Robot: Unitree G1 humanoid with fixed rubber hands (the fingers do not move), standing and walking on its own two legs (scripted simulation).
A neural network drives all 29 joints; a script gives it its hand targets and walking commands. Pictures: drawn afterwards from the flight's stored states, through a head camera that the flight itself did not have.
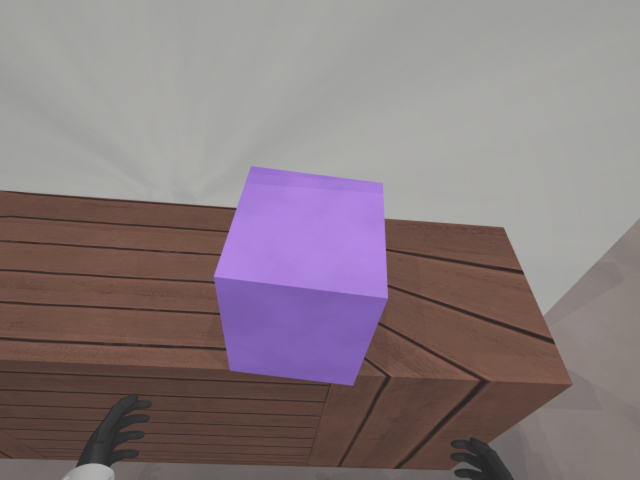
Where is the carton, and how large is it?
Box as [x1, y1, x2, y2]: [214, 166, 387, 385]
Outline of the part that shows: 251,166 214,274 214,281 230,370 352,385 387,299 382,183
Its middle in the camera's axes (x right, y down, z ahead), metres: -0.03 +0.06 +0.60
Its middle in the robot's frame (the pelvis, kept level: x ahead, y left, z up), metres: +0.42 +0.01 -0.02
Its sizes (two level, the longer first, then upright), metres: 0.210 0.200 0.250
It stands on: a pedestal, 0.62 m high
